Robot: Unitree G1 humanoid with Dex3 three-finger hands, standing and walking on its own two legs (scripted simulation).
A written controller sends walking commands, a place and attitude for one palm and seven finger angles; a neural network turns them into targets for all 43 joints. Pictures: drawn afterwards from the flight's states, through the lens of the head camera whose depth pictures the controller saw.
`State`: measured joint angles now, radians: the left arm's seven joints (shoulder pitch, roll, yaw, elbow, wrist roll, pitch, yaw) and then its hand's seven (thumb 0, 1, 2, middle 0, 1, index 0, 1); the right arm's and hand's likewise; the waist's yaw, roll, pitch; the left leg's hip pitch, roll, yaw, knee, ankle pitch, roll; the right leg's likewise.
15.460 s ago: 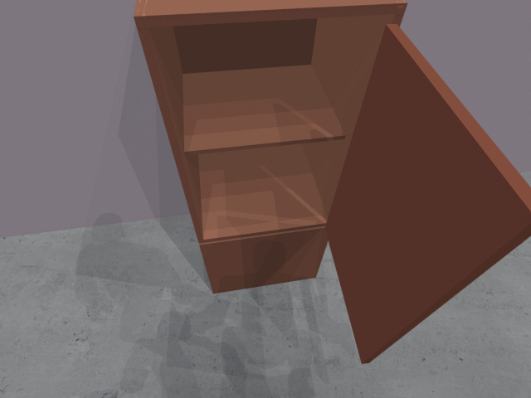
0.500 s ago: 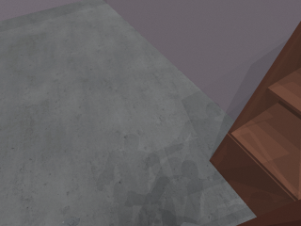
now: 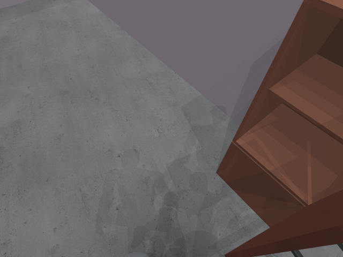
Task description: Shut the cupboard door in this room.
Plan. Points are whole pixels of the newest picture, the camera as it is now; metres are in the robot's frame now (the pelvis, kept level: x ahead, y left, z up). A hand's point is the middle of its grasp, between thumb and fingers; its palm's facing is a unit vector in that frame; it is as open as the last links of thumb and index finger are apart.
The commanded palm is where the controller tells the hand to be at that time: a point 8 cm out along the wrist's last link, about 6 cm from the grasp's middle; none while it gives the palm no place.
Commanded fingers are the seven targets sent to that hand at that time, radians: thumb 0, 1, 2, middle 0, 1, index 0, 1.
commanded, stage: stand and wait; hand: left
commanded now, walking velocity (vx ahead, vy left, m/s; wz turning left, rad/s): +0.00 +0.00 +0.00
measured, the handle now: out of the picture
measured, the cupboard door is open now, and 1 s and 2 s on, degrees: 76 76 70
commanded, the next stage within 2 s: turn or walk to find it in 0.26 s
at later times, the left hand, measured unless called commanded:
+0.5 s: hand out of the picture +0.11 +0.17 -0.16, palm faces -0.05 -0.97 -0.24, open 7.4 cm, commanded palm none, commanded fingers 0.00 0.90 0.90 -0.20 -0.30 -0.20 -0.30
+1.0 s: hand out of the picture -0.01 +0.17 -0.19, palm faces +0.18 -0.96 -0.20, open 7.4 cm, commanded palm none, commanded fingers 0.00 0.90 0.90 -0.20 -0.30 -0.20 -0.30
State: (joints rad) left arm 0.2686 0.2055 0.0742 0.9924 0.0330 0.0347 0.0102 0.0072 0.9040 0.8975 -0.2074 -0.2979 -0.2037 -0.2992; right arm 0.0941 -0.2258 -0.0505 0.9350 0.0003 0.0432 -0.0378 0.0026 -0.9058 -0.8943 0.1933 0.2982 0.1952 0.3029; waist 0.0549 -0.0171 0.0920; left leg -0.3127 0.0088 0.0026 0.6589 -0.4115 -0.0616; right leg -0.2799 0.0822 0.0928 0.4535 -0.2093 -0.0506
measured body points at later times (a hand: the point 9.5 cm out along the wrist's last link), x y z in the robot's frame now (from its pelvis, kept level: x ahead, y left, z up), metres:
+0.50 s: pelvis +0.01 -0.01 +0.00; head +0.03 -0.04 +0.45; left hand +0.11 +0.22 -0.14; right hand -0.02 -0.24 -0.17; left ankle -0.02 +0.12 -0.74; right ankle -0.03 -0.12 -0.74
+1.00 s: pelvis -0.01 -0.02 -0.01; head +0.02 +0.00 +0.44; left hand -0.02 +0.22 -0.17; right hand +0.02 -0.26 -0.16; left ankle -0.02 +0.09 -0.74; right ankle -0.03 -0.12 -0.74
